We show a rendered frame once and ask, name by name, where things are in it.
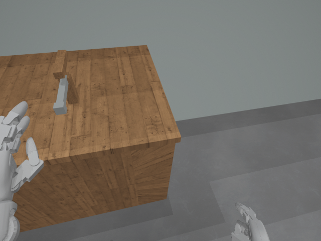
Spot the counter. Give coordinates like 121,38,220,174
0,45,181,232

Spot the left robot forearm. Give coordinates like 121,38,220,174
0,200,20,241

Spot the robot left hand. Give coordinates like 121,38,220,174
0,101,44,201

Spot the robot right hand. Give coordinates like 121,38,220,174
231,202,270,241

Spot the tap lever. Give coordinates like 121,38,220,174
53,75,68,115

